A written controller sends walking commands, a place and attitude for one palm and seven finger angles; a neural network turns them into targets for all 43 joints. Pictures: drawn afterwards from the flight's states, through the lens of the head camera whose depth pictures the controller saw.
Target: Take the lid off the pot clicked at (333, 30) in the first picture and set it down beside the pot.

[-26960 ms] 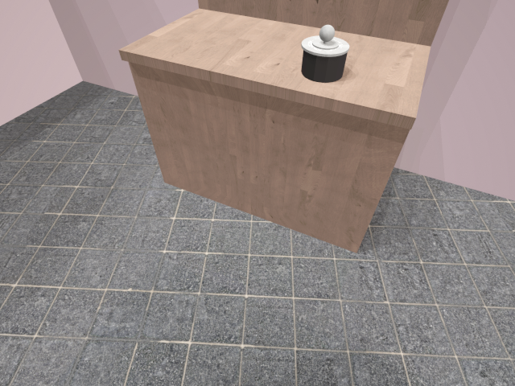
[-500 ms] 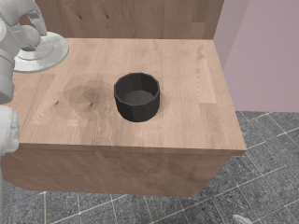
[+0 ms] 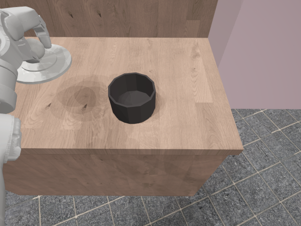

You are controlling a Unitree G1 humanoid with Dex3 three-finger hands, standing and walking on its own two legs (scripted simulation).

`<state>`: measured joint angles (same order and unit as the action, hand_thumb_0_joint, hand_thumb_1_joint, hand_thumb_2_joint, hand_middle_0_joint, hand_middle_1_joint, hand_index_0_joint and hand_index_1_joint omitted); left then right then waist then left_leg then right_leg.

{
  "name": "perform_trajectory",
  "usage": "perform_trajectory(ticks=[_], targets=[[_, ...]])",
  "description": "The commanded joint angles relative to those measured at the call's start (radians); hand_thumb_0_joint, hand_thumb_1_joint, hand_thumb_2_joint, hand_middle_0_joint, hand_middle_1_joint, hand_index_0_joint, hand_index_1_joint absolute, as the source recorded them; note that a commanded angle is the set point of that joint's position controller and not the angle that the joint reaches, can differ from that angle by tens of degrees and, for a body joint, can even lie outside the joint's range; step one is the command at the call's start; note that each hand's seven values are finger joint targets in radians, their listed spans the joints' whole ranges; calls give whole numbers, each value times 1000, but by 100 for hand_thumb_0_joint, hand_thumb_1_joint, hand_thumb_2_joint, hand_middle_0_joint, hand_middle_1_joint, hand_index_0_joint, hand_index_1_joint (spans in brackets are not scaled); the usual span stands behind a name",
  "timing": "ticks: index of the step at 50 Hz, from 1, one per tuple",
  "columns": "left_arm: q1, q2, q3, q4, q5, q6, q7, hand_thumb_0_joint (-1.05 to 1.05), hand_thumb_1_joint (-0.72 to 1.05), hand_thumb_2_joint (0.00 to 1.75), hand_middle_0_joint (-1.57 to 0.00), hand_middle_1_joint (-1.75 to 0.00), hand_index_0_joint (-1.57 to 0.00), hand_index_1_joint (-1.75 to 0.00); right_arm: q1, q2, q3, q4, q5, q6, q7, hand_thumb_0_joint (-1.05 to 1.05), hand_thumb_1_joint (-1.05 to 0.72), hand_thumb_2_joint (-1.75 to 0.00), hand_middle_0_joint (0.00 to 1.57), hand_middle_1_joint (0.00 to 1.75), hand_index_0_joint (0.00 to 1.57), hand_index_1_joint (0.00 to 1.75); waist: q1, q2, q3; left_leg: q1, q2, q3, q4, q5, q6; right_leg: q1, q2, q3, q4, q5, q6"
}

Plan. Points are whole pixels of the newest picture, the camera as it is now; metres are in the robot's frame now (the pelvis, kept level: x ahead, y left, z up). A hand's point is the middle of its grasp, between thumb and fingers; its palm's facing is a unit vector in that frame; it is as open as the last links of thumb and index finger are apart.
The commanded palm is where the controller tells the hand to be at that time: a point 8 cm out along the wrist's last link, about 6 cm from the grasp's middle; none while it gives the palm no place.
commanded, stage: lower the lid onto the table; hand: left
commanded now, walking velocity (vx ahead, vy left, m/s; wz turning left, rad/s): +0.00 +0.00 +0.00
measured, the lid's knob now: (33, 49) +0.50 +0.27 +0.20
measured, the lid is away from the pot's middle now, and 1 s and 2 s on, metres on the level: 0.23 0.23 0.23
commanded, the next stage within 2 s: none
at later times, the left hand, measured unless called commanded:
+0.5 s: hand (31, 63) +0.46 +0.27 +0.19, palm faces -0.35 -0.08 -0.93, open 7.7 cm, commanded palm +0.47 +0.27 +0.25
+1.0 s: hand (41, 72) +0.47 +0.27 +0.15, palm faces -0.41 -0.07 -0.91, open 7.7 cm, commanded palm +0.48 +0.27 +0.22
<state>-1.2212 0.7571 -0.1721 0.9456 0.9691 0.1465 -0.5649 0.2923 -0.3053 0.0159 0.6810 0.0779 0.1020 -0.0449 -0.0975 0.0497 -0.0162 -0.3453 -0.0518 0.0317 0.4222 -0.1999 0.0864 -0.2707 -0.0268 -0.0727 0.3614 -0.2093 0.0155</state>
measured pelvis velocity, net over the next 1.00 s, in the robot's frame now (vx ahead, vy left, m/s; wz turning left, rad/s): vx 0.00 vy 0.01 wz -0.01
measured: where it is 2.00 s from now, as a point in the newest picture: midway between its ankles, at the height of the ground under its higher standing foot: outside the picture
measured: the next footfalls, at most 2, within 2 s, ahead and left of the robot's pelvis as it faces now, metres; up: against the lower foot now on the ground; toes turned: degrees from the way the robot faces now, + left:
none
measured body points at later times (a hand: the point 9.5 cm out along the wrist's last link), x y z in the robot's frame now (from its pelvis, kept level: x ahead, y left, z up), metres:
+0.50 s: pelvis +0.00 +0.00 +0.00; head +0.05 +0.00 +0.45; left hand +0.48 +0.27 +0.24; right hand +0.08 -0.27 -0.12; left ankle +0.00 +0.06 -0.74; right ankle -0.03 -0.14 -0.74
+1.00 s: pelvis +0.00 +0.01 +0.00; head +0.06 +0.00 +0.44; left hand +0.49 +0.27 +0.21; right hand +0.04 -0.27 -0.13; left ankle +0.00 +0.06 -0.74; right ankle -0.03 -0.14 -0.74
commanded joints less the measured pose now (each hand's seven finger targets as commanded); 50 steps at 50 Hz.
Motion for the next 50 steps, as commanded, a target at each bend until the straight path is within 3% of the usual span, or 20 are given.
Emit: perform_trajectory(ticks=[1, 4, 7, 8, 9, 11, 12, 13, 16, 18, 22, 24, 27, 28, 30, 34, 43, 45, 48, 50], targets=[[-544, 290, 124, -192, 12, -7, 58, 0, 65, 94, -86, -103, -86, -102, -3, -152, -48, -106, 2, -31, -12, 0, -90, -90, 20, 30, 20, 30, 5, 34, -448, 370, 28, -105, 32, 458, 4, 8, 64, 9, -7, 271, -59], [-530, 316, 130, -135, 5, -17, 57, 0, 65, 94, -86, -103, -86, -102, -4, -160, -43, -104, 5, -22, -12, 0, -90, -90, 20, 30, 20, 30, 8, -14, -397, 288, 22, -87, 13, 355, 8, 39, 60, 9, -9, 268, -58], [-611, 277, 95, -283, -6, -30, 69, 0, 65, 94, -86, -103, -86, -102, -16, -156, -54, -121, 1, -28, -11, 0, -90, -90, 20, 30, 20, 30, 1, 86, -487, 387, 26, -102, 40, 474, 5, 21, 55, 17, -3, 300, -63], [-605, 324, 136, -299, 11, -33, 74, 0, 65, 94, -86, -103, -86, -102, -4, -152, -54, -117, -2, -28, -11, 0, -90, -90, 20, 30, 20, 30, 5, 96, -524, 414, 32, -108, 42, 508, 3, 24, 62, 20, 1, 299, -59], [-553, 341, 159, -250, 16, -34, 74, 0, 65, 94, -86, -103, -86, -102, -6, -150, -50, -120, -2, -26, -13, 0, -90, -90, 20, 30, 20, 30, 8, 83, -503, 397, 30, -106, 46, 498, 6, 23, 64, 19, 1, 296, -60], [-490, 322, 151, -177, 5, -38, 68, 0, 65, 94, -86, -103, -86, -102, -8, -151, -46, -119, 3, -21, -13, 0, -90, -90, 20, 30, 20, 30, 8, 49, -445, 348, 28, -97, 40, 468, 4, 17, 61, 11, 3, 295, -58], [-489, 262, 102, -173, -11, -39, 65, 0, 65, 94, -86, -103, -86, -102, -4, -157, -49, -114, 4, -19, -10, 0, -90, -90, 20, 30, 20, 30, 0, 60, -423, 344, 28, -99, 41, 482, 1, 0, 56, 9, -3, 299, -61], [-514, 302, 137, -230, -6, -39, 67, 0, 65, 94, -86, -103, -86, -102, -8, -154, -51, -118, 3, -14, -6, 0, -90, -90, 20, 30, 20, 30, 9, 52, -457, 363, 34, -102, 36, 476, 0, 15, 60, 11, 1, 292, -57], [-518, 260, 104, -223, -6, -41, 66, 0, 65, 94, -86, -103, -86, -102, -13, -150, -50, -118, 5, -12, -10, 0, -90, -90, 20, 30, 20, 30, -1, 59, -439, 374, 32, -103, 39, 443, 3, -19, 63, 6, -4, 258, -57], [-512, 287, 125, -235, -9, -48, 71, 0, 65, 94, -86, -103, -86, -102, -10, -152, -51, -118, 3, -9, -10, 0, -90, -90, 20, 30, 20, 30, -1, 50, -460, 373, 31, -102, 41, 453, 5, -2, 62, 14, -3, 271, -57], [-527, 220, 77, -246, -31, -56, 71, 0, 65, 94, -86, -103, -86, -102, -9, -156, -57, -109, 4, -11, -13, 0, -90, -90, 20, 30, 20, 30, -12, 71, -446, 395, 31, -108, 46, 443, 3, -42, 60, 6, -8, 250, -60], [-488, 284, 132, -163, -18, -63, 73, 0, 65, 94, -86, -103, -86, -102, 1, -156, -49, -98, 3, -8, -15, 0, -90, -90, 20, 30, 20, 30, -5, 21, -415, 339, 26, -100, 38, 376, 7, -16, 66, 6, -6, 242, -58], [-549, 218, 67, -216, -32, -72, 78, 0, 65, 94, -86, -103, -86, -102, -6, -159, -55, -96, 4, -11, -16, 0, -90, -90, 20, 30, 20, 30, -16, 68, -435, 368, 28, -103, 40, 393, 3, -39, 58, 6, -6, 239, -61], [-564, 268, 109, -243, -18, -79, 85, 0, 65, 94, -86, -103, -86, -102, 7, -156, -55, -94, 1, -11, -15, 0, -90, -90, 20, 30, 20, 30, -7, 69, -469, 390, 34, -112, 38, 413, 0, -28, 65, 8, -1, 237, -59], [-536, 228, 81, -184, -16, -83, 84, 0, 65, 94, -86, -103, -86, -102, 6, -151, -50, -90, 1, -14, -18, 0, -90, -90, 20, 30, 20, 30, -14, 64, -437, 371, 28, -108, 37, 375, 1, -44, 66, 4, -5, 219, -59], [-545, 283, 124, -202, -14, -101, 92, 0, 65, 94, -86, -103, -86, -102, 12, -159, -53, -92, -1, -11, -17, 0, -90, -90, 20, 30, 20, 30, -5, 59, -470, 359, 29, -110, 39, 399, 0, -10, 64, 9, 5, 253, -61], [-448, 274, 137, -124, -15, -120, 100, 0, 65, 94, -86, -103, -86, -102, 38, -161, -61, -91, -5, -3, -13, 0, -90, -90, 20, 30, 20, 30, -9, 47, -442, 345, 33, -106, 52, 428, 0, -43, 69, 9, 6, 248, -59], [-489, 256, 110, -145, -15, -123, 101, 0, 65, 94, -86, -103, -86, -102, 34, -162, -60, -89, 1, 2, -13, 0, -90, -90, 20, 30, 20, 30, -14, 61, -435, 342, 34, -105, 46, 405, -1, -53, 69, 6, 5, 239, -59], [-489, 305, 155, -190, -11, -139, 111, 0, 65, 94, -86, -103, -86, -102, 44, -162, -65, -93, -6, 1, -15, 0, -90, -90, 20, 30, 20, 30, -8, 70, -486, 373, 38, -115, 57, 458, -2, -43, 72, 10, 12, 252, -60], [-448, 281, 144, -129, -14, -142, 111, 0, 65, 94, -86, -103, -86, -102, 50, -161, -64, -89, -4, 1, -17, 0, -90, -90, 20, 30, 20, 30, -12, 62, -456, 356, 37, -113, 56, 421, -2, -65, 73, 7, 9, 225, -58]])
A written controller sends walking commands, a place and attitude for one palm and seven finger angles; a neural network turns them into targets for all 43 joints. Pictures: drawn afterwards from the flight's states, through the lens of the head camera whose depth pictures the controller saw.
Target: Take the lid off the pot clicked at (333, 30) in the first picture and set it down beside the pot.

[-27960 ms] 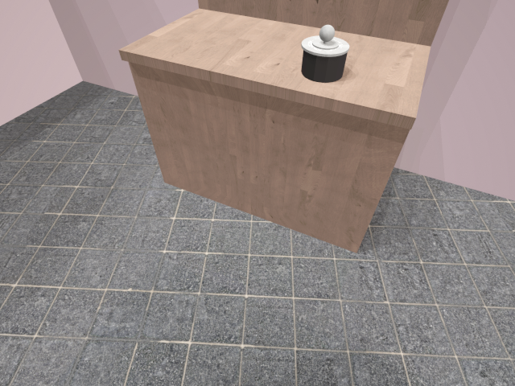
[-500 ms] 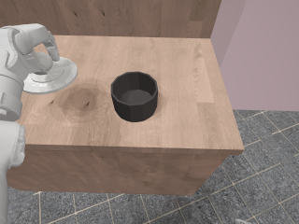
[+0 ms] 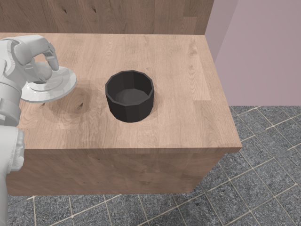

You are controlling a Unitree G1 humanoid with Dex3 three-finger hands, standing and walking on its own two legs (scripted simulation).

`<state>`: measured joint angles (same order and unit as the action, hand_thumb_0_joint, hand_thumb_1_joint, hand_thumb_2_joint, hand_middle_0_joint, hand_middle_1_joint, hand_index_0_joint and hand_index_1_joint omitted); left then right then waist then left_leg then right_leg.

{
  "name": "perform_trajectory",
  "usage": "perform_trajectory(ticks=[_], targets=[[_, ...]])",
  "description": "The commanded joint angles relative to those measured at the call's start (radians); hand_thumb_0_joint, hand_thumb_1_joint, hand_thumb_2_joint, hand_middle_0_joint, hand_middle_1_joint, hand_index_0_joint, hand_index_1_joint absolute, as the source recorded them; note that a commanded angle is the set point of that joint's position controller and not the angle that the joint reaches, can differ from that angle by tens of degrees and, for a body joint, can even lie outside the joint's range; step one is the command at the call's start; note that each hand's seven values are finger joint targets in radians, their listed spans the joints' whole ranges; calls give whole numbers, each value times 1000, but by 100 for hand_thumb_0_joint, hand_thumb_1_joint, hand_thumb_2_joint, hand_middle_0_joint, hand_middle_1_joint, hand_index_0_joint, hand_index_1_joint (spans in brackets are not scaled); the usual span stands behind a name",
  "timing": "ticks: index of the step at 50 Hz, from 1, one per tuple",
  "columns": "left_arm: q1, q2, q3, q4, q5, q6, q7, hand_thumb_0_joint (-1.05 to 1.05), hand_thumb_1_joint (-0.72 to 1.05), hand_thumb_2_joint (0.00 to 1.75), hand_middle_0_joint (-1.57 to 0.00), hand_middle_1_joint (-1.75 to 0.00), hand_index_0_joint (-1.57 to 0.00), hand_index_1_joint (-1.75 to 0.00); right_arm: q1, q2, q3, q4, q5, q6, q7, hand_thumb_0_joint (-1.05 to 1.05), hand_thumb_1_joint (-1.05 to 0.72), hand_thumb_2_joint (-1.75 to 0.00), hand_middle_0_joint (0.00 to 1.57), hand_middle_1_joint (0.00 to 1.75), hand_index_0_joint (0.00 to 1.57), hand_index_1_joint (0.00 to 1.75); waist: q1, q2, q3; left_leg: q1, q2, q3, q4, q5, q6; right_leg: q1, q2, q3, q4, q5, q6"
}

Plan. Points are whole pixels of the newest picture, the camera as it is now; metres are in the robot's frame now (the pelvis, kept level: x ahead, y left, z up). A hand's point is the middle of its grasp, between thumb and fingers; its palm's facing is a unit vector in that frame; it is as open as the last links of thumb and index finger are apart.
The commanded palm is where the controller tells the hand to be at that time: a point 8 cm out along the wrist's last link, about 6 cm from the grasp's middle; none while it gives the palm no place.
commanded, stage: lower the lid onto the table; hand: left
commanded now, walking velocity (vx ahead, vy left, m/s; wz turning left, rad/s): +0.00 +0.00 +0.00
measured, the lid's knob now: (41, 71) +0.50 +0.27 +0.13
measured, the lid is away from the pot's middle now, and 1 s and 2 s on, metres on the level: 0.23 0.23 0.25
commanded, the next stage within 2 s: open the fingers wide in 1.36 s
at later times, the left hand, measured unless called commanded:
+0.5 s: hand (36, 82) +0.47 +0.28 +0.12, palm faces -0.46 -0.08 -0.89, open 7.7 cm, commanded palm +0.48 +0.27 +0.19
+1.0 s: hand (45, 89) +0.46 +0.27 +0.10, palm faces -0.47 -0.08 -0.88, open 7.7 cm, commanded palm +0.48 +0.27 +0.15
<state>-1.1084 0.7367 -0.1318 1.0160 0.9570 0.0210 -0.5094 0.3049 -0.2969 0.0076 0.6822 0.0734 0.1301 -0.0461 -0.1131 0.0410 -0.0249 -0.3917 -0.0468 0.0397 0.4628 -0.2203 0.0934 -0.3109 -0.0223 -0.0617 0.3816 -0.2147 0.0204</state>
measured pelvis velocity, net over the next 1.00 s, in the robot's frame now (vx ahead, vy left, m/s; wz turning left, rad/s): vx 0.00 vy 0.00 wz -0.02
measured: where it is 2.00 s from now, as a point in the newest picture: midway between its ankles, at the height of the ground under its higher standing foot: outside the picture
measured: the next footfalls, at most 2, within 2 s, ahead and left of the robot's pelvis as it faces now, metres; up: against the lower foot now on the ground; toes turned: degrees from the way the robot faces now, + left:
none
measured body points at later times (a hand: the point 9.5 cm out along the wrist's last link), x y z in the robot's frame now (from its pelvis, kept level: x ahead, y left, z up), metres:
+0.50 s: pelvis +0.00 +0.00 +0.00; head +0.07 +0.01 +0.44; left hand +0.49 +0.28 +0.17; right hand +0.05 -0.28 -0.12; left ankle +0.00 +0.06 -0.74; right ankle -0.02 -0.14 -0.74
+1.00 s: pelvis +0.00 +0.00 -0.01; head +0.06 +0.01 +0.44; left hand +0.48 +0.27 +0.15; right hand +0.02 -0.28 -0.13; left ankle +0.00 +0.06 -0.74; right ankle -0.02 -0.14 -0.74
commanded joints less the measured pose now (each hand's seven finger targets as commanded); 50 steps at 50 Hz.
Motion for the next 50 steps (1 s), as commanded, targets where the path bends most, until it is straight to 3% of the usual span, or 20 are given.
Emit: perform_trajectory(ticks=[1, 4, 5, 8, 12, 14, 17, 19, 21, 22, 25, 30, 34, 36, 37, 40, 42, 45, 47, 50], targets=[[-552, 306, 105, -181, -3, -17, 56, 0, 65, 94, -86, -103, -86, -102, 39, -172, -55, -86, 1, -28, -17, 0, -90, -90, 20, 30, 20, 30, 4, 52, -439, 384, 29, -113, 12, 415, -5, -16, 67, -2, -13, 232, -62], [-560, 341, 119, -173, 2, -28, 64, 0, 65, 94, -86, -103, -86, -102, 39, -175, -53, -86, 2, -24, -21, 0, -90, -90, 20, 30, 20, 30, 1, 41, -439, 356, 27, -105, 13, 396, -2, 1, 65, 2, -9, 246, -62], [-575, 310, 89, -172, 4, -28, 64, 0, 65, 94, -86, -103, -86, -102, 38, -173, -52, -83, 4, -25, -23, 0, -90, -90, 20, 30, 20, 30, -3, 62, -429, 357, 29, -106, 12, 386, -3, -18, 65, 0, -10, 233, -62], [-559, 345, 126, -207, 4, -41, 75, 0, 65, 94, -86, -103, -86, -102, 49, -172, -57, -83, -2, -26, -22, 0, -90, -90, 20, 30, 20, 30, 1, 107, -469, 407, 35, -113, 34, 477, -7, -31, 68, 2, -2, 251, -63], [-543, 293, 85, -171, -13, -48, 68, 0, 65, 94, -86, -103, -86, -102, 51, -176, -59, -77, 3, -23, -23, 0, -90, -90, 20, 30, 20, 30, -5, 97, -433, 383, 37, -106, 38, 458, -4, -61, 64, -2, -2, 243, -64], [-556, 364, 142, -229, -1, -61, 77, 0, 65, 94, -86, -103, -86, -102, 50, -173, -58, -87, -1, -19, -25, 0, -90, -90, 20, 30, 20, 30, 3, 95, -504, 413, 36, -113, 46, 504, -3, -26, 68, 4, 9, 267, -60], [-519, 278, 87, -213, -16, -70, 76, 0, 65, 94, -86, -103, -86, -102, 53, -168, -63, -79, -2, -18, -22, 0, -90, -90, 20, 30, 20, 30, -7, 132, -469, 448, 44, -122, 61, 582, -13, -98, 71, -4, 8, 256, -62], [-467, 308, 124, -155, -18, -67, 78, 0, 65, 94, -86, -103, -86, -102, 62, -171, -62, -76, -2, -13, -19, 0, -90, -90, 20, 30, 20, 30, -3, 84, -449, 407, 41, -115, 59, 509, -6, -87, 72, -1, 8, 236, -57], [-503, 277, 84, -151, -20, -64, 79, 0, 65, 94, -86, -103, -86, -102, 55, -174, -58, -69, 3, -8, -22, 0, -90, -90, 20, 30, 20, 30, -12, 63, -424, 368, 37, -105, 44, 425, -3, -86, 70, -4, 6, 222, -58], [-534, 256, 62, -183, -22, -66, 80, 0, 65, 94, -86, -103, -86, -102, 52, -176, -62, -69, 4, -9, -22, 0, -90, -90, 20, 30, 20, 30, -15, 86, -436, 388, 41, -110, 52, 456, -7, -105, 67, -4, 10, 222, -62], [-555, 317, 122, -269, -5, -84, 98, 0, 65, 94, -86, -103, -86, -102, 63, -167, -63, -79, -5, -16, -25, 0, -90, -90, 20, 30, 20, 30, -2, 147, -532, 482, 47, -132, 69, 580, -16, -101, 77, -1, 22, 237, -62], [-468, 271, 98, -120, -15, -75, 106, 0, 65, 94, -86, -103, -86, -102, 66, -171, -58, -64, 1, -9, -23, 0, -90, -90, 20, 30, 20, 30, -9, 67, -422, 372, 44, -112, 56, 439, -9, -121, 74, -6, 19, 200, -60], [-530, 319, 132, -223, 11, -89, 126, 0, 65, 94, -86, -103, -86, -102, 67, -167, -61, -78, -6, -11, -26, 0, -90, -90, 20, 30, 20, 30, 0, 145, -525, 450, 49, -131, 73, 552, -24, -116, 76, -1, 37, 219, -66], [-473, 284, 114, -129, 0, -85, 124, 0, 65, 94, -86, -103, -86, -102, 77, -169, -58, -64, -4, -11, -28, 0, -90, -90, 20, 30, 20, 30, -8, 95, -463, 400, 50, -121, 71, 490, -18, -135, 76, -5, 33, 199, -61], [-452, 326, 148, -118, -6, -89, 128, 0, 65, 94, -86, -103, -86, -102, 78, -175, -57, -66, -2, -11, -29, 0, -90, -90, 20, 30, 20, 30, 0, 73, -452, 373, 48, -115, 70, 489, -13, -114, 73, -1, 33, 217, -64], [-516, 254, 80, -153, 1, -86, 128, 0, 65, 94, -86, -103, -86, -102, 74, -171, -60, -63, -1, -8, -30, 0, -90, -90, 20, 30, 20, 30, -13, 98, -444, 381, 51, -117, 61, 422, -14, -151, 74, -6, 30, 174, -63], [-509, 296, 121, -202, 0, -97, 138, 0, 65, 94, -86, -103, -86, -102, 78, -172, -63, -68, -4, -12, -31, 0, -90, -90, 20, 30, 20, 30, -1, 130, -500, 430, 53, -126, 76, 519, -21, -145, 75, -3, 39, 199, -67], [-442, 326, 147, -109, 1, -100, 143, 0, 65, 94, -86, -103, -86, -102, 84, -173, -57, -64, -3, -8, -37, 0, -90, -90, 20, 30, 20, 30, -4, 63, -464, 349, 44, -106, 72, 419, -6, -114, 75, 3, 39, 195, -61], [-467, 274, 102, -137, -1, -101, 144, 0, 65, 94, -86, -103, -86, -102, 83, -175, -60, -58, -2, -8, -38, 0, -90, -90, 20, 30, 20, 30, -10, 99, -449, 364, 49, -107, 72, 449, -12, -149, 74, -2, 41, 196, -66], [-439, 337, 156, -129, 10, -108, 156, 0, 65, 94, -86, -103, -86, -102, 91, -173, -58, -62, -3, -5, -40, 0, -90, -90, 20, 30, 20, 30, -3, 103, -467, 370, 47, -110, 78, 442, -11, -137, 78, 2, 45, 188, -65]])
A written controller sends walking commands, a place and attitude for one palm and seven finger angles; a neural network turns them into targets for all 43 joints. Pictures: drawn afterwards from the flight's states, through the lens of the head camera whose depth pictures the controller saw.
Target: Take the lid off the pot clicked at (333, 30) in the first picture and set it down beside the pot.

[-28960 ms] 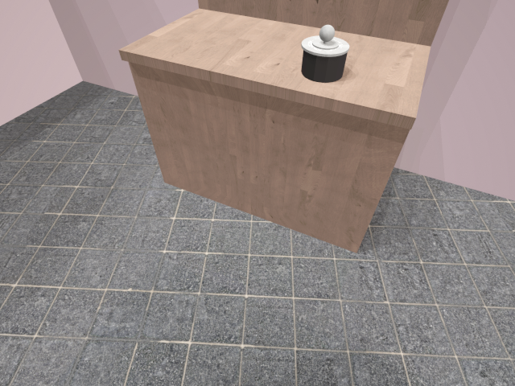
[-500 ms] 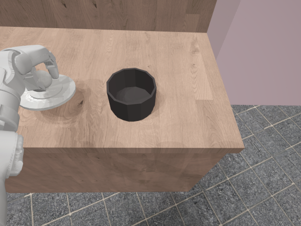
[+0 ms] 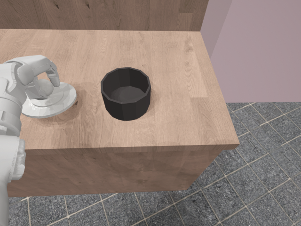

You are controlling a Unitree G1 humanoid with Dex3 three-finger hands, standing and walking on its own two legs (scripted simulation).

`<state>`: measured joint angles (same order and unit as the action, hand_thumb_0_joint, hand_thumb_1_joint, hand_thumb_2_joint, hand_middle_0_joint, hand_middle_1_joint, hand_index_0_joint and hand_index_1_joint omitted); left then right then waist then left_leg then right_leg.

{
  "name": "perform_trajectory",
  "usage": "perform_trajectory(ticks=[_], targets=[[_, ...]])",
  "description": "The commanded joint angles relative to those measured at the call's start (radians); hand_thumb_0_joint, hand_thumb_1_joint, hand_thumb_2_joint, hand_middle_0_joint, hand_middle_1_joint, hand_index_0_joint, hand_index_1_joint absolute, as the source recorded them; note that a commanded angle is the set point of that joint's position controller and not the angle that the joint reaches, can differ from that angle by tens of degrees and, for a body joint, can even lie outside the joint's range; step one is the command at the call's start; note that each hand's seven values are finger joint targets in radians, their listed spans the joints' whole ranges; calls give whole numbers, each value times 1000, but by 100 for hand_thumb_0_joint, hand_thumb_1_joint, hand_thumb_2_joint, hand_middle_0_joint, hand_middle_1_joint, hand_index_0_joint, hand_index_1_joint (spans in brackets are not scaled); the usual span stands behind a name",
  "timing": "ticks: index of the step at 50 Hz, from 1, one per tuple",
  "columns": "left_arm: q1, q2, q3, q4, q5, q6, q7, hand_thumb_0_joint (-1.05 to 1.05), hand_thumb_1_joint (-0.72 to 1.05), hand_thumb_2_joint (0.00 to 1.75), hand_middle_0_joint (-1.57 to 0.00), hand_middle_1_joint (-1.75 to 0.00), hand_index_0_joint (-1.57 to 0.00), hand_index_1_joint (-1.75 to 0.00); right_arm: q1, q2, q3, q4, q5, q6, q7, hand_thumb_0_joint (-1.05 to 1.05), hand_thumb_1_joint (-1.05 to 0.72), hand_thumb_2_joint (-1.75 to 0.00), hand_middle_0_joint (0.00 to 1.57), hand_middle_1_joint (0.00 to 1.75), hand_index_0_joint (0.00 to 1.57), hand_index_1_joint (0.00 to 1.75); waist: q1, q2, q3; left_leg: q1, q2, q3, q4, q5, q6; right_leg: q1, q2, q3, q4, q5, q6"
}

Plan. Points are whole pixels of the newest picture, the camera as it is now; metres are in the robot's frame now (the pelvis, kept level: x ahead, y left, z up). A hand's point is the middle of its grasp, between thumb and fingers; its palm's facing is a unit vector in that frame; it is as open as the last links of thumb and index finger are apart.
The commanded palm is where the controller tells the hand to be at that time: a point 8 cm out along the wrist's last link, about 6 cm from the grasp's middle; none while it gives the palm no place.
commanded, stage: lower the lid onto the table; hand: left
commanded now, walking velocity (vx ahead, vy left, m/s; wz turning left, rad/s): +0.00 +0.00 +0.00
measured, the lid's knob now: (43, 87) +0.48 +0.28 +0.07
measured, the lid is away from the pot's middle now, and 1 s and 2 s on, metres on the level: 0.23 0.25 0.25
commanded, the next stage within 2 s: open the fingers wide in 0.36 s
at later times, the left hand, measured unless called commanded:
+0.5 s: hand (35, 97) +0.45 +0.29 +0.07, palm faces -0.49 -0.11 -0.87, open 7.7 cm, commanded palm +0.46 +0.29 +0.13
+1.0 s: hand (32, 100) +0.44 +0.30 +0.07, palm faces -0.43 -0.08 -0.90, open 8.0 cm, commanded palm +0.46 +0.30 +0.13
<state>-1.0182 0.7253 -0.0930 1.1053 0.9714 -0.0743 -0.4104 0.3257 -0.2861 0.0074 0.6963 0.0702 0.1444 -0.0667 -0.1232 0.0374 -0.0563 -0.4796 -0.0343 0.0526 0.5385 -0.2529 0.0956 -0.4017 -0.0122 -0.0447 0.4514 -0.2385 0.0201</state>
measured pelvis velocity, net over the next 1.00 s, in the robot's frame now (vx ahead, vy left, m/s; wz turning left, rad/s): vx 0.00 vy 0.01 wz -0.01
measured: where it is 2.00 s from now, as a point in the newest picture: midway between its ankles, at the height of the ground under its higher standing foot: outside the picture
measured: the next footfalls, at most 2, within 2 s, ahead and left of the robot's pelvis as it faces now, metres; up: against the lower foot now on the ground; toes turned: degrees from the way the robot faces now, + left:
none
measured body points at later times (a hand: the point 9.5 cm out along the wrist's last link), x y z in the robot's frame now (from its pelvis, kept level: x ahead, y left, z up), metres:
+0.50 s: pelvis +0.00 +0.00 -0.01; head +0.07 +0.01 +0.44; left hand +0.47 +0.30 +0.12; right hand +0.01 -0.29 -0.12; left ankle +0.00 +0.05 -0.73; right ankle -0.02 -0.14 -0.73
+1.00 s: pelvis +0.00 +0.01 -0.01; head +0.07 +0.02 +0.44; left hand +0.46 +0.30 +0.12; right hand +0.04 -0.27 -0.12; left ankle +0.00 +0.05 -0.73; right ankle -0.02 -0.14 -0.73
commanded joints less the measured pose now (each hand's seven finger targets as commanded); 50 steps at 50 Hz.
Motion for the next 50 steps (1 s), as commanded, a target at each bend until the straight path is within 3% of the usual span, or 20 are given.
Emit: perform_trajectory(ticks=[1, 2, 5, 10, 14, 18, 21, 22, 23, 25, 26, 29, 32, 35, 37, 40, 43, 47, 49, 50], targets=[[-543, 315, 88, -240, -7, -14, 54, 0, 65, 94, -86, -103, -86, -102, 65, -180, -58, -75, 1, -20, -20, 0, -90, -90, 20, 30, 20, 30, 1, 109, -441, 458, 35, -119, 1, 467, -11, -45, 66, -15, -27, 216, -63], [-523, 296, 81, -230, -15, -17, 54, 0, 65, 94, -86, -103, -86, -102, 66, -180, -62, -76, 0, -23, -20, 0, -90, -90, 20, 30, 20, 30, 1, 106, -428, 454, 35, -115, 8, 486, -9, -52, 65, -13, -27, 226, -64], [-490, 357, 116, -171, -14, -16, 57, 0, 65, 94, -86, -103, -86, -102, 72, -188, -54, -69, 4, -19, -26, 0, -90, -90, 20, 30, 20, 30, 2, 59, -392, 376, 26, -96, -1, 362, 0, -25, 65, -10, -26, 209, -61], [-493, 397, 141, -213, -1, -34, 67, 0, 65, 94, -86, -103, -86, -102, 79, -188, -56, -70, 4, -24, -37, 0, -90, -90, 20, 30, 20, 30, 5, 107, -442, 405, 28, -96, 16, 411, 0, -22, 66, -8, -13, 227, -62], [-464, 343, 88, -136, -14, -31, 53, 0, 65, 94, -86, -103, -86, -102, 83, -195, -52, -56, 11, -20, -40, 0, -90, -90, 20, 30, 20, 30, -13, 79, -359, 345, 29, -84, 21, 332, 1, -73, 66, -13, -11, 191, -59], [-519, 336, 77, -213, -13, -49, 49, 0, 65, 94, -86, -103, -86, -102, 100, -193, -58, -49, 9, -23, -48, 0, -90, -90, 20, 30, 20, 30, -20, 134, -429, 400, 33, -90, 45, 369, 2, -97, 70, -12, 3, 189, -60], [-452, 329, 76, -111, -21, -50, 44, 0, 65, 94, -86, -103, -86, -102, 109, -198, -51, -37, 16, -23, -51, 0, -90, -90, 20, 30, 20, 30, -23, 57, -365, 318, 33, -81, 48, 305, 2, -117, 71, -18, 16, 168, -58], [-455, 319, 71, -129, -25, -54, 43, 0, 65, 94, -86, -103, -86, -102, 107, -201, -52, -41, 16, -23, -49, 0, -90, -90, 20, 30, 20, 30, -19, 77, -375, 324, 33, -84, 51, 340, 0, -123, 70, -17, 23, 181, -62], [-234, 326, 132, -96, -24, -63, 46, 0, 65, 94, -86, -103, -86, -102, 92, -182, -57, -81, 10, -15, -32, 0, -90, -90, 20, 30, 20, 30, 31, 83, -385, 319, 22, -96, 63, 403, -6, -85, 70, -25, 36, 187, -68], [-299, 357, 166, -314, -4, -131, 69, 0, 62, 92, -83, -103, -83, -102, 63, -184, -66, -89, -9, 20, -35, 0, -90, -90, 20, 30, 20, 30, 24, 111, -448, 375, 45, -96, 78, 505, -12, -106, 74, -17, 33, 202, -70], [-313, 322, 138, -321, -2, -134, 77, 0, 61, 90, -82, -103, -82, -102, 61, -176, -68, -88, -9, 28, -34, 0, -90, -90, 20, 30, 20, 30, 13, 129, -444, 395, 50, -99, 75, 512, -15, -127, 75, -21, 33, 186, -68], [-332, 400, 205, -317, -20, -124, 101, 0, 57, 87, -77, -102, -78, -101, 66, -181, -67, -88, -6, 42, -32, 0, -90, -90, 20, 30, 20, 30, 18, 125, -453, 397, 49, -105, 65, 506, -11, -110, 74, -20, 30, 191, -67], [-345, 368, 183, -333, -14, -109, 119, 0, 52, 84, -73, -101, -73, -101, 58, -176, -67, -89, -7, 39, -27, 0, -90, -90, 20, 30, 20, 30, 19, 171, -441, 435, 52, -117, 57, 526, -21, -147, 72, -27, 23, 166, -73], [-355, 366, 174, -314, -13, -93, 129, 0, 47, 82, -69, -100, -70, -100, 59, -178, -63, -86, -3, 37, -25, 0, -90, -90, 20, 30, 20, 30, 16, 111, -437, 404, 48, -115, 45, 429, -12, -123, 73, -21, 15, 144, -70], [-374, 291, 112, -299, -12, -86, 123, 0, 44, 81, -67, -99, -67, -99, 58, -176, -63, -82, -2, 30, -25, 0, -90, -90, 20, 30, 20, 30, 2, 131, -409, 416, 50, -120, 45, 434, -16, -163, 71, -25, 14, 134, -73], [-366, 339, 149, -287, -18, -82, 122, 0, 38, 79, -63, -98, -63, -97, 59, -178, -60, -83, -1, 25, -29, 0, -90, -90, 20, 30, 20, 30, 9, 84, -421, 393, 43, -110, 40, 374, -7, -122, 70, -19, 9, 134, -69], [-384, 345, 151, -320, -13, -90, 119, 0, 33, 77, -60, -96, -60, -96, 54, -176, -59, -88, -4, 22, -31, 0, -90, -90, 20, 30, 20, 30, 12, 124, -436, 413, 45, -113, 44, 436, -14, -120, 68, -21, 17, 160, -71], [-338, 358, 163, -269, -17, -93, 116, 0, 26, 75, -55, -94, -55, -94, 46, -181, -54, -96, 1, 22, -33, 0, -90, -90, 20, 30, 20, 30, 19, 81, -389, 353, 42, -107, 41, 403, -12, -107, 64, -19, 16, 157, -73], [-361, 337, 153, -337, -9, -98, 118, 0, 23, 74, -52, -93, -52, -93, 48, -174, -62, -102, -4, 25, -29, 0, -90, -90, 20, 30, 20, 30, 21, 130, -444, 428, 49, -122, 49, 488, -20, -121, 68, -23, 21, 167, -72], [-307, 304, 137, -278, -9, -95, 118, 0, 21, 73, -51, -92, -51, -92, 48, -170, -62, -101, -5, 26, -27, 0, -90, -90, 20, 30, 20, 30, 17, 119, -416, 423, 48, -119, 56, 486, -21, -143, 71, -25, 19, 154, -70]])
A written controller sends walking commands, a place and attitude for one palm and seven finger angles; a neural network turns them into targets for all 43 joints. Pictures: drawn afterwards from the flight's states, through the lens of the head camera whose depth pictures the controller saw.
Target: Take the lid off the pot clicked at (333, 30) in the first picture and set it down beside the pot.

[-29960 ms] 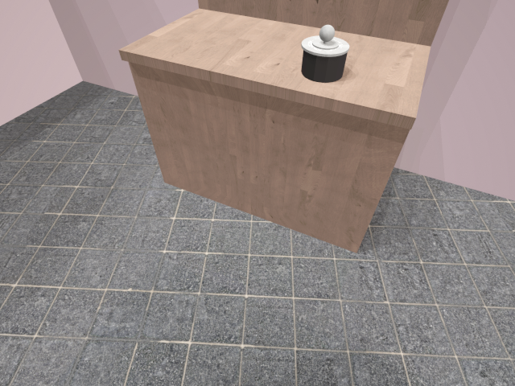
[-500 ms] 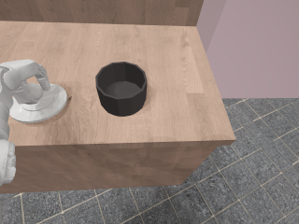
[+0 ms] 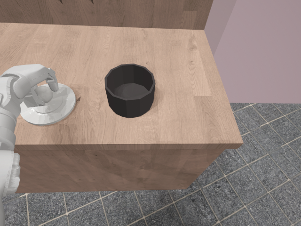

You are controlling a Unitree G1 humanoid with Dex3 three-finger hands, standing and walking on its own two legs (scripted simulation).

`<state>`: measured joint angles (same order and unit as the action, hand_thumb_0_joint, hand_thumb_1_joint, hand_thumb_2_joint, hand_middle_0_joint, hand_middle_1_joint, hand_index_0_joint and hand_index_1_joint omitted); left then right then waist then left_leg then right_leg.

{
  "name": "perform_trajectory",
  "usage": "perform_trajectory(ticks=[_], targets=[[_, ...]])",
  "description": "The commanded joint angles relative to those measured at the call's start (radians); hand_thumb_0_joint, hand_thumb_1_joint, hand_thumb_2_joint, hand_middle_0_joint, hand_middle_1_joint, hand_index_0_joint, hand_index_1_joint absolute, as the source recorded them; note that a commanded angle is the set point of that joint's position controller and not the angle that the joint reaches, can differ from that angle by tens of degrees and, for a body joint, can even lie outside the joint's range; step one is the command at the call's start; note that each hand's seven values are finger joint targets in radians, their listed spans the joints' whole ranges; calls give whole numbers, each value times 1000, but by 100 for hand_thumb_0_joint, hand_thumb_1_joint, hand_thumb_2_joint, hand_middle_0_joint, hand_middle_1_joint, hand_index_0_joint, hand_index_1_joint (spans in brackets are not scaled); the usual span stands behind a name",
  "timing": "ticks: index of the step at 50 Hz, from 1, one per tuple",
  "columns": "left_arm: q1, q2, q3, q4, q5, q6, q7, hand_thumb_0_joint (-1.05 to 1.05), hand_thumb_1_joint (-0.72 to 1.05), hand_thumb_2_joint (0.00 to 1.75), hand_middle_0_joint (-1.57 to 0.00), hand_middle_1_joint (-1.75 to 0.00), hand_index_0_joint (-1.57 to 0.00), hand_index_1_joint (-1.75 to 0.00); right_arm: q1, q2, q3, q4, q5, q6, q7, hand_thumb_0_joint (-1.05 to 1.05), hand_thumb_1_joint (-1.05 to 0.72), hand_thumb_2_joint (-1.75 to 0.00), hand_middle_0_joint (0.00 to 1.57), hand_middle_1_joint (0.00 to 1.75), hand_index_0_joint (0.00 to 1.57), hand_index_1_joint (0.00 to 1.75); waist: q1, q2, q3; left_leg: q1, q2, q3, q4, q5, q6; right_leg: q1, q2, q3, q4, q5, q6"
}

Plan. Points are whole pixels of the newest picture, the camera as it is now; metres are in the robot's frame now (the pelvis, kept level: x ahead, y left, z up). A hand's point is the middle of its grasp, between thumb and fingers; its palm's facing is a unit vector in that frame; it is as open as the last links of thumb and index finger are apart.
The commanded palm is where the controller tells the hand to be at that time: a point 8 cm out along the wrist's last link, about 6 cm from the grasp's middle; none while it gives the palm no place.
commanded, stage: open the fingers wide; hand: left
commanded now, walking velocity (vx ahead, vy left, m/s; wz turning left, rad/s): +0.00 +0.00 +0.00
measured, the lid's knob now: (43, 94) +0.47 +0.30 +0.05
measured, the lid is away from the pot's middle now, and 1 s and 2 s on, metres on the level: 0.25 0.25 0.25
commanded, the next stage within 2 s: raise the empty hand in 0.56 s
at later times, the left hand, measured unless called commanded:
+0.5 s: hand (35, 94) +0.44 +0.30 +0.08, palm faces -0.42 -0.07 -0.91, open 10.9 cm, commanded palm +0.46 +0.29 +0.13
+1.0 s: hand (30, 83) +0.45 +0.30 +0.11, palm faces -0.38 -0.07 -0.92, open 11.0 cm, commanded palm +0.46 +0.29 +0.17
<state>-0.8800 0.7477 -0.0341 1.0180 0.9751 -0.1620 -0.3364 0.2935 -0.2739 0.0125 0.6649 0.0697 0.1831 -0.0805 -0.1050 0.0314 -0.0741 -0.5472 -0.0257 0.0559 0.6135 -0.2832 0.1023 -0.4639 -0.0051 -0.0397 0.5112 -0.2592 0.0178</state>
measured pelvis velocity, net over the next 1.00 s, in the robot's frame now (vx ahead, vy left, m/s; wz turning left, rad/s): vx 0.00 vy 0.01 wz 0.00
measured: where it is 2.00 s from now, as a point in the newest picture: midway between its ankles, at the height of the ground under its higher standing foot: outside the picture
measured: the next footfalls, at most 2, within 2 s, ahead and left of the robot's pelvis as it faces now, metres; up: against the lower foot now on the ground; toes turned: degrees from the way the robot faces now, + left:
none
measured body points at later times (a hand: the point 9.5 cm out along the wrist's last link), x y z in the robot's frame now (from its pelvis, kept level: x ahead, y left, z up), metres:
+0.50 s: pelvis +0.00 +0.00 +0.00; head +0.06 +0.02 +0.44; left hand +0.46 +0.30 +0.13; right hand +0.03 -0.28 -0.12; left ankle +0.01 +0.05 -0.73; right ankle -0.01 -0.15 -0.73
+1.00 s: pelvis +0.00 +0.01 +0.00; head +0.06 +0.02 +0.45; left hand +0.47 +0.30 +0.16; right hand +0.04 -0.27 -0.12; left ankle +0.01 +0.05 -0.73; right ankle -0.01 -0.15 -0.73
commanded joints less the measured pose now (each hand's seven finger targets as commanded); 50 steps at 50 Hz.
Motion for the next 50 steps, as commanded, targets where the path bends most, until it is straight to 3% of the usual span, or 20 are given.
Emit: perform_trajectory(ticks=[1, 2, 5, 8, 11, 17, 20, 23, 26, 29, 31, 33, 35, 37, 38, 40, 41, 44, 46, 50], targets=[[-428, 303, 97, -169, -17, -6, 44, 0, 19, 73, -50, -92, -50, -92, 79, -187, -64, -67, -1, -8, -11, 0, -90, -90, 20, 30, 20, 30, 3, 100, -367, 460, 41, -126, -26, 482, -30, -83, 64, -33, -41, 157, -68], [-448, 296, 87, -189, -22, -8, 41, 0, 17, 72, -49, -91, -49, -91, 79, -190, -64, -68, -1, -8, -9, 0, -90, -90, 20, 30, 20, 30, 5, 121, -376, 474, 43, -127, -28, 507, -30, -83, 61, -30, -41, 168, -71], [-431, 274, 71, -167, -25, 1, 37, 0, 12, 71, -45, -89, -45, -89, 80, -189, -67, -69, -1, -1, -4, 0, -90, -90, 20, 30, 20, 30, 0, 79, -368, 446, 37, -119, -25, 461, -24, -73, 63, -28, -44, 165, -68], [-489, 296, 84, -259, -22, -9, 39, 0, 6, 70, -42, -87, -42, -87, 83, -187, -73, -72, -7, 0, -4, 0, -90, -90, 20, 30, 20, 30, 3, 138, -433, 518, 41, -135, -25, 525, -31, -69, 64, -26, -43, 171, -70], [-424, 270, 68, -144, -32, 2, 38, 0, 1, 69, -39, -85, -39, -85, 82, -192, -65, -65, 1, 1, -5, 0, -90, -90, 20, 30, 20, 30, -4, 55, -336, 426, 37, -122, -38, 396, -23, -83, 65, -30, -50, 129, -67], [-491, 312, 86, -206, -21, -1, 45, 0, -4, 70, -37, -82, -37, -82, 85, -194, -64, -69, 1, -7, -10, 0, -90, -90, 20, 30, 20, 30, 1, 98, -382, 450, 36, -127, -47, 405, -24, -61, 60, -25, -49, 139, -75], [-511, 296, 72, -220, -17, 2, 46, 0, -4, 70, -37, -82, -37, -82, 88, -191, -66, -68, -1, -9, -12, 0, -90, -90, 20, 30, 20, 30, -3, 121, -397, 472, 38, -128, -44, 417, -26, -71, 62, -25, -50, 141, -72], [-446, 261, 58, -141, -21, 7, 44, 0, -4, 71, -37, -81, -37, -81, 96, -190, -66, -63, -1, -11, -8, 0, -90, -90, 20, 30, 20, 30, -5, 87, -357, 457, 38, -131, -36, 426, -27, -98, 65, -29, -47, 130, -70], [-511, 279, 49, -154, -18, 18, 42, 0, -5, 72, -38, -80, -38, -80, 99, -198, -61, -60, 4, -12, -9, 0, -90, -90, 20, 30, 20, 30, -8, 68, -340, 405, 34, -124, -55, 313, -21, -84, 64, -27, -50, 104, -73], [-515, 311, 88, -230, -6, 1, 48, 0, -5, 72, -38, -80, -38, -80, 102, -187, -70, -68, -4, -14, -13, 0, -90, -90, 20, 30, 20, 30, -1, 131, -439, 507, 37, -132, -32, 474, -30, -72, 65, -24, -41, 159, -72], [-456, 253, 53, -152, -20, 8, 43, 0, -5, 72, -38, -80, -38, -80, 100, -186, -67, -63, -3, -11, -9, 0, -90, -90, 20, 30, 20, 30, -6, 98, -375, 465, 39, -125, -34, 454, -30, -91, 67, -28, -46, 148, -69], [-458, 269, 58, -125, -17, 13, 44, 0, -5, 73, -38, -80, -38, -80, 102, -194, -64, -59, 0, -8, -5, 0, -90, -90, 20, 30, 20, 30, -4, 79, -345, 430, 38, -126, -38, 417, -29, -94, 65, -28, -44, 138, -71], [-539, 289, 67, -242, -12, 12, 51, 0, -5, 73, -38, -80, -38, -80, 97, -188, -72, -68, -4, -9, -4, 0, -90, -90, 20, 30, 20, 30, -1, 123, -424, 493, 38, -129, -41, 457, -28, -67, 64, -21, -50, 160, -71], [-540, 364, 130, -290, -9, 0, 58, 0, -5, 73, -38, -80, -38, -80, 95, -188, -71, -77, -7, -14, -8, 0, -90, -90, 20, 30, 20, 30, 9, 153, -469, 542, 42, -138, -35, 561, -38, -42, 62, -22, -48, 199, -73], [-521, 342, 119, -266, -9, 5, 57, 0, -5, 73, -38, -80, -38, -80, 96, -181, -70, -75, -8, -12, -8, 0, -90, -90, 20, 30, 20, 30, 5, 144, -468, 544, 41, -140, -33, 588, -41, -38, 66, -25, -47, 208, -69], [-459, 254, 53, -155, -23, 29, 50, 0, -5, 73, -38, -80, -38, -80, 87, -183, -66, -66, -2, -9, 1, 0, -90, -90, 20, 30, 20, 30, -3, 102, -356, 475, 41, -128, -46, 496, -37, -71, 66, -30, -60, 170, -67], [-461, 272, 64, -151, -28, 38, 48, 0, -5, 73, -38, -80, -38, -80, 86, -187, -66, -66, 2, -9, 5, 0, -90, -90, 20, 30, 20, 30, 3, 81, -339, 455, 41, -124, -54, 454, -30, -59, 64, -28, -65, 164, -67], [-524, 314, 87, -254, -16, 36, 38, 0, -5, 73, -38, -80, -38, -80, 78, -184, -68, -84, -2, -9, 6, 0, -90, -90, 20, 30, 20, 30, 10, 126, -426, 518, 37, -138, -55, 536, -35, -19, 62, -24, -64, 200, -71], [-495, 268, 53, -208, -24, 43, 23, 0, -5, 73, -38, -80, -38, -80, 70, -181, -67, -85, 1, -8, 7, 0, -90, -90, 20, 30, 20, 30, 1, 102, -379, 500, 37, -133, -60, 499, -33, -30, 63, -26, -75, 182, -67], [-531, 282, 52, -225, -35, 45, 2, 0, -5, 73, -38, -80, -38, -80, 61, -184, -63, -86, 4, -7, 6, 0, -90, -90, 20, 30, 20, 30, 1, 87, -362, 491, 35, -130, -79, 450, -25, -14, 59, -24, -89, 173, -66]])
